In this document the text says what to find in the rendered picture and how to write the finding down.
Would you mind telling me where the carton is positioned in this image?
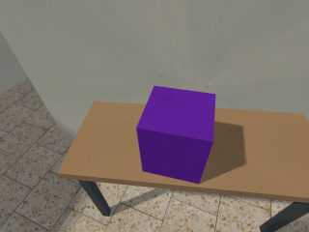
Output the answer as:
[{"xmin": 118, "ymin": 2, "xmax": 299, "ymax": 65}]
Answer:
[{"xmin": 136, "ymin": 86, "xmax": 216, "ymax": 184}]

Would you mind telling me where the table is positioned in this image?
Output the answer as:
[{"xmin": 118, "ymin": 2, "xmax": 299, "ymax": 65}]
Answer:
[{"xmin": 57, "ymin": 101, "xmax": 309, "ymax": 232}]

